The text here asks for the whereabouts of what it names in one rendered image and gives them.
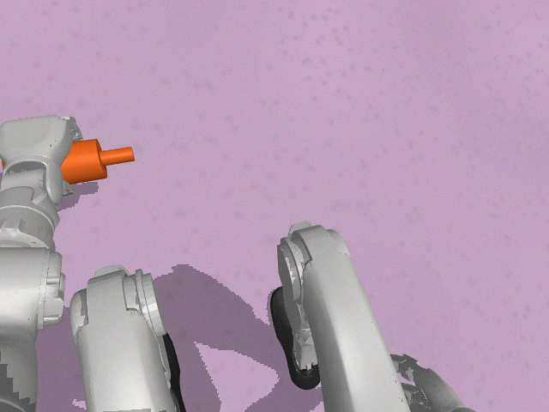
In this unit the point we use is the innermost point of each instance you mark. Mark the left robot hand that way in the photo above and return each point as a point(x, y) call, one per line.
point(46, 136)

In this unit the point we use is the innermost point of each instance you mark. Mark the bottle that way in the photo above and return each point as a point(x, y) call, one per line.
point(87, 162)

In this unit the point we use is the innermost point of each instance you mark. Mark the left robot foot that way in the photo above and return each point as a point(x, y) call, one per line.
point(175, 373)

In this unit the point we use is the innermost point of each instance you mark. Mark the right robot foot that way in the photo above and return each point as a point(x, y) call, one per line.
point(303, 379)

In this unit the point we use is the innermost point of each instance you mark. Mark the left robot arm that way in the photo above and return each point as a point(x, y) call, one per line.
point(31, 282)

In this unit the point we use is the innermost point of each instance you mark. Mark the right robot hand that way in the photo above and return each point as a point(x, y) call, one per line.
point(431, 393)

